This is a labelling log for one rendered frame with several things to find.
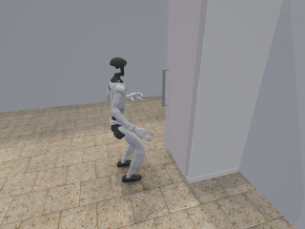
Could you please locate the robot left hand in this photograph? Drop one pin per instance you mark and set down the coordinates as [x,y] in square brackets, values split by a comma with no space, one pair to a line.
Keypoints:
[132,97]

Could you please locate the robot right foot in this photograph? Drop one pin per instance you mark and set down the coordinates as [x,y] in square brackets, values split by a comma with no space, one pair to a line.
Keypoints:
[131,178]

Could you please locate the handle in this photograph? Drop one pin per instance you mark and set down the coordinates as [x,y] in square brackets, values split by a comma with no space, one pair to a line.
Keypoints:
[163,87]

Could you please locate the robot left foot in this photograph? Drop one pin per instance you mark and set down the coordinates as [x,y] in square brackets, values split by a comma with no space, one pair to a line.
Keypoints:
[127,163]

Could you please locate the robot right hand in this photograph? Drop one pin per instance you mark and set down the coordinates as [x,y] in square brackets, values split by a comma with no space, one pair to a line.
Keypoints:
[140,132]

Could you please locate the right robot forearm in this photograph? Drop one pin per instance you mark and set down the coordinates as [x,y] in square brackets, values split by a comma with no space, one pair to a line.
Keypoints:
[123,121]

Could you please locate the robot left upper arm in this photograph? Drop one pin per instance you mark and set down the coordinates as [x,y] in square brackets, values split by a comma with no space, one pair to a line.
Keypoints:
[108,94]

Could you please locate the robot foot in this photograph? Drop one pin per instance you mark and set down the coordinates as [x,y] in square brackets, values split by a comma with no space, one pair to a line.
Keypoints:
[127,163]
[131,178]

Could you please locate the fridge door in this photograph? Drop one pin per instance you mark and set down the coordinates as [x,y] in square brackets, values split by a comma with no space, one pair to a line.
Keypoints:
[186,27]

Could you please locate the robot right upper arm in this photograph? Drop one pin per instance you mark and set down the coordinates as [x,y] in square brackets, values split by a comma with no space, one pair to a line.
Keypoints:
[118,92]

